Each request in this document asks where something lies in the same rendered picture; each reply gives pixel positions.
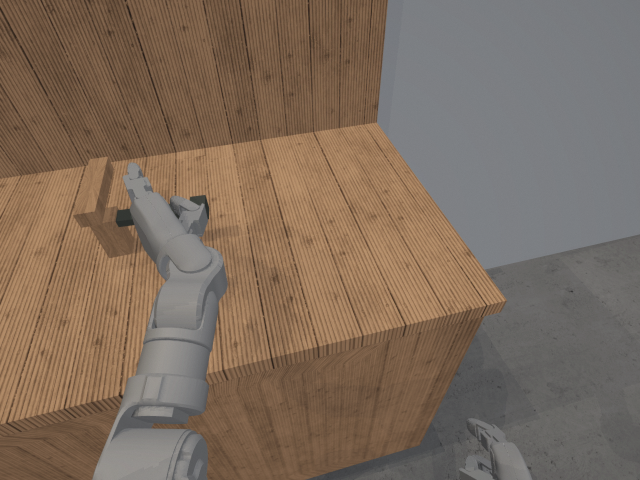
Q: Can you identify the tap lever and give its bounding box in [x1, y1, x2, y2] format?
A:
[116, 195, 209, 227]

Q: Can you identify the robot left upper arm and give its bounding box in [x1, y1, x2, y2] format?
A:
[95, 428, 208, 480]

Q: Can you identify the robot right hand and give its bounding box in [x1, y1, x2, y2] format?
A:
[459, 418, 532, 480]

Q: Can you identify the robot left forearm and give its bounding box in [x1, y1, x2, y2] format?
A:
[92, 234, 228, 480]

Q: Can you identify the counter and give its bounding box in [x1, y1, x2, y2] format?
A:
[0, 0, 507, 480]

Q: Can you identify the robot left hand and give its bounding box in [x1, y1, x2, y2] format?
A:
[122, 163, 208, 264]

